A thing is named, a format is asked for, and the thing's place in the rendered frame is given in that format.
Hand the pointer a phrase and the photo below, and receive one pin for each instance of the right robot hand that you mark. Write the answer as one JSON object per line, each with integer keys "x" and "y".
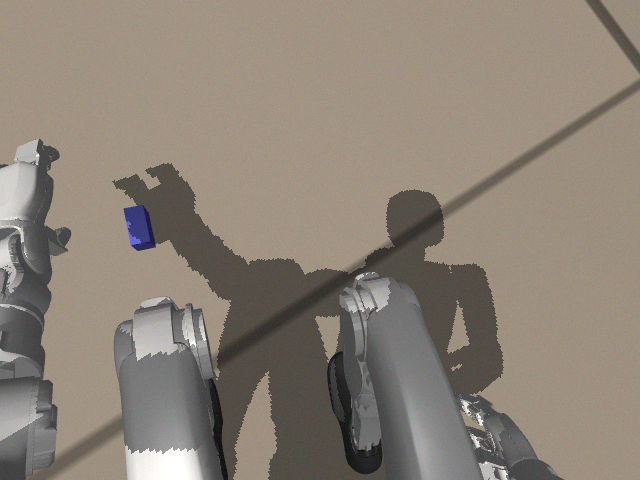
{"x": 502, "y": 445}

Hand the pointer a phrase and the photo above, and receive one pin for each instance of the right robot arm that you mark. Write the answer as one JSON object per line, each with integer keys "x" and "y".
{"x": 532, "y": 469}

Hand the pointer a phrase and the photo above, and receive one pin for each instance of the right robot foot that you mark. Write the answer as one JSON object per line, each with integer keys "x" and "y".
{"x": 362, "y": 461}

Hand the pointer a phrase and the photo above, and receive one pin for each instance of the left robot foot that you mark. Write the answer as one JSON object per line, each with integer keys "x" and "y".
{"x": 217, "y": 429}

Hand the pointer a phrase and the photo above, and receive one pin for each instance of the left robot arm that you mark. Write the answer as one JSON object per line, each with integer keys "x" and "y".
{"x": 28, "y": 419}

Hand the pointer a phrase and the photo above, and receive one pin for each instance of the left robot hand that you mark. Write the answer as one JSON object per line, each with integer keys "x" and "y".
{"x": 26, "y": 191}

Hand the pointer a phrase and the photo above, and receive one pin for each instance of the small box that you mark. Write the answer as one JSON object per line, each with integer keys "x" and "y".
{"x": 139, "y": 228}

